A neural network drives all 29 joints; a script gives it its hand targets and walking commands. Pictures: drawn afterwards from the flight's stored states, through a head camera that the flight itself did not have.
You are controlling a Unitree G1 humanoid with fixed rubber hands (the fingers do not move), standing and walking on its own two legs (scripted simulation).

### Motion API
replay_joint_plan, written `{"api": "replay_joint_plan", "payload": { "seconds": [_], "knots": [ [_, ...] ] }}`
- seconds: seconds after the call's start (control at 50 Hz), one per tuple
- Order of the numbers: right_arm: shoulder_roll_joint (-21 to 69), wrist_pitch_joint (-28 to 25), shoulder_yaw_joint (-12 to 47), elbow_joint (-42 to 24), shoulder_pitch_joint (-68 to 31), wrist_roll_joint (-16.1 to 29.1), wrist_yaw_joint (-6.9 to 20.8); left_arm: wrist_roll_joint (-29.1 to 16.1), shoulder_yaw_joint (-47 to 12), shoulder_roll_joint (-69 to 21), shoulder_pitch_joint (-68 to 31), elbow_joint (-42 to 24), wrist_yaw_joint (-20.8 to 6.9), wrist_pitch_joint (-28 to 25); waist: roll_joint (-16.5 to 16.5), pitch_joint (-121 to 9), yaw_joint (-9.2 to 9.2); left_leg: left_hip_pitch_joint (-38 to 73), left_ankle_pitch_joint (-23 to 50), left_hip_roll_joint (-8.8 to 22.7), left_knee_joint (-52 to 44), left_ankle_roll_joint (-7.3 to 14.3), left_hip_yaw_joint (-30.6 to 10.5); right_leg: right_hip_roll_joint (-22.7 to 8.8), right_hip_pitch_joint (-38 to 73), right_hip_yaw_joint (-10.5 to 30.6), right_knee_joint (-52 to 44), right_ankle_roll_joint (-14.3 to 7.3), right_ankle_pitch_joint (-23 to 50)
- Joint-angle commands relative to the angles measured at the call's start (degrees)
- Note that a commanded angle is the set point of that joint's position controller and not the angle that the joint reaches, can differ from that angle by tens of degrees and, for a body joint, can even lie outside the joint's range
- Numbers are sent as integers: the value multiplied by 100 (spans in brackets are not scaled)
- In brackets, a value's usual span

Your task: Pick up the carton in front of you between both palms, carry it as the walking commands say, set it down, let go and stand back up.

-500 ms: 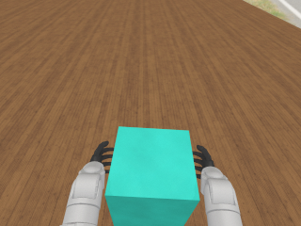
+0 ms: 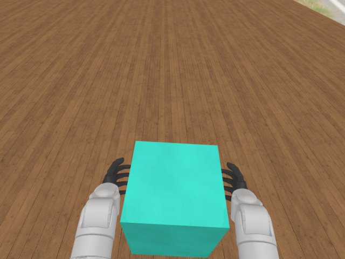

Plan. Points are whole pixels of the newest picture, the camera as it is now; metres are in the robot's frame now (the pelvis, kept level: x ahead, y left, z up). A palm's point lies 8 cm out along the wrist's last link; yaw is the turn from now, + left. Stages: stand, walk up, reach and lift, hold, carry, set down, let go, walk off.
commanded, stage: carry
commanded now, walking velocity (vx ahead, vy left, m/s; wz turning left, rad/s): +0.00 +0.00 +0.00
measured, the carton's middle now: (173, 201) +0.30 +0.00 -0.05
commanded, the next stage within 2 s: hold in 0.26 s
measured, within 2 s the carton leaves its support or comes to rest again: neither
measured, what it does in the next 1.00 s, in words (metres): stands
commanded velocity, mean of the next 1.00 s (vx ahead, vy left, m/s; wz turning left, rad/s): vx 0.00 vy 0.00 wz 0.00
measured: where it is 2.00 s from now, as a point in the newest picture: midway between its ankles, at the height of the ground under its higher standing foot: outside the picture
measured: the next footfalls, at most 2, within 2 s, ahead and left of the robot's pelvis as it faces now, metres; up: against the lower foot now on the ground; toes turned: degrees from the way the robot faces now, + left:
none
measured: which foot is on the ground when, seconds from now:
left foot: down 0.00-1.00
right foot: down 0.00-1.00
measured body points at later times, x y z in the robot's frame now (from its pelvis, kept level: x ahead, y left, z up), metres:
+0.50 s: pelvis -0.02 +0.00 +0.01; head -0.05 +0.00 +0.46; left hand +0.26 +0.16 +0.04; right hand +0.28 -0.14 +0.04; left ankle -0.01 +0.11 -0.74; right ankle +0.02 -0.12 -0.74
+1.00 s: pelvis -0.03 -0.01 +0.00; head -0.10 -0.02 +0.45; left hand +0.25 +0.16 +0.05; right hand +0.28 -0.14 +0.05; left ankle -0.01 +0.11 -0.74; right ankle +0.02 -0.12 -0.74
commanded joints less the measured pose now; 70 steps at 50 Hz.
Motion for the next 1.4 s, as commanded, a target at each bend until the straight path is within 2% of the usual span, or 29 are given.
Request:
{"api": "replay_joint_plan", "payload": {
  "seconds": [0.0,0.24,0.26,0.28,0.3,0.32,0.34,0.36,0.4,0.5,0.64,0.74,0.86,1.04,1.14,1.22,1.3,1.34,1.38],
  "knots": [
    [5170,-273,3199,-469,-2651,1490,1343,-1503,-3208,-5193,-2651,-487,-1380,-254,-10,-1353,-2,319,1066,625,-467,31,-615,-588,627,630,-374,-16,1051],
    [5173,-264,3170,-439,-2648,1479,1350,-1491,-3182,-5199,-2648,-461,-1383,-246,-8,-1317,-1,266,1003,622,-489,38,-620,-585,572,642,-396,-10,969],
    [5329,-207,3043,-547,-2173,1463,1405,-1449,-3058,-5325,-2124,-444,-1434,-215,81,-627,21,848,2421,-729,-814,110,-1457,984,1745,1458,-575,-121,2156],
    [5098,-290,2972,-708,-2177,1362,1374,-1350,-3009,-5148,-2240,-669,-1415,-297,61,-984,-17,1119,2682,-638,-770,81,-1593,877,1965,1598,-663,-159,2222],
    [5158,-283,3040,-742,-2282,1339,1380,-1264,-2964,-5154,-2228,-612,-1411,-298,66,-938,28,1210,2733,-710,-782,63,-1584,874,1902,1620,-660,-118,2466],
    [5039,-297,3050,-667,-2341,1346,1401,-1265,-2885,-5195,-2203,-519,-1352,-327,258,-993,59,1438,2349,-740,-872,73,-1564,840,1824,1582,-665,-70,2314],
    [5093,-310,3031,-660,-2360,1372,1433,-1232,-2910,-5156,-2254,-499,-1357,-324,142,-836,-37,1628,2271,-740,-913,67,-1528,928,1543,1544,-737,-30,2039],
    [5163,-330,3085,-645,-2493,1430,1443,-1205,-2889,-5141,-2334,-479,-1360,-339,99,-839,39,1652,2325,-745,-905,33,-1534,940,1588,1569,-762,-26,2021],
    [5167,-357,3088,-564,-2509,1392,1420,-1295,-2954,-5206,-2463,-491,-1372,-369,39,-841,22,1501,2146,-742,-935,-5,-1563,954,1806,1570,-795,-44,1850],
    [5232,-339,2847,-261,-2622,1246,1444,-1304,-2882,-5272,-2768,-228,-1494,-343,41,-498,-80,1214,1131,-715,-1021,28,-1524,923,1690,1538,-896,-87,952],
    [5490,-295,2710,162,-3064,1213,1640,-1246,-2661,-5477,-3151,207,-1667,-326,33,-211,-30,872,160,-683,-1136,109,-1492,848,1627,1545,-971,-83,106],
    [5648,-305,2656,402,-3411,1227,1773,-1228,-2538,-5632,-3450,457,-1775,-368,-37,-206,-1,745,-246,-685,-1118,146,-1487,781,1574,1588,-1011,-69,-407],
    [5733,-304,2529,695,-3625,1221,1839,-1196,-2427,-5719,-3697,678,-1856,-374,-108,-181,-6,747,-370,-695,-1027,125,-1470,686,1431,1670,-1098,-64,-772],
    [5706,-304,2380,830,-3704,1190,1801,-1173,-2373,-5714,-3812,767,-1821,-343,-17,-220,-28,761,-37,-685,-1029,88,-1482,710,1519,1608,-1018,-38,-262],
    [5617,-542,1824,1410,-4076,892,1755,-898,-1859,-5645,-4200,1392,-1782,-564,-3,-96,-55,511,-124,-700,-849,86,-1449,758,1326,1571,-811,-58,-237],
    [5365,-945,1018,2116,-4368,355,1623,-376,-1052,-5370,-4528,2166,-1675,-974,-2,-40,-93,45,5,-727,-504,88,-1438,823,959,1553,-474,-87,10],
    [4649,-1516,268,2409,-4220,-206,1400,232,-275,-4713,-4338,2617,-1446,-1567,16,-155,-130,-530,603,-819,-34,60,-1430,903,317,1517,17,-51,671],
    [4372,-1900,132,2440,-4141,-313,1324,376,-130,-4445,-4199,2694,-1358,-1961,27,-457,-150,-804,996,-881,229,26,-1421,960,-18,1484,307,-15,1073],
    [4342,-2312,234,2434,-4149,-292,1291,379,-226,-4404,-4162,2682,-1297,-2385,41,-912,-162,-1045,1384,-929,500,-9,-1421,1011,-297,1467,600,12,1435]
  ]
}}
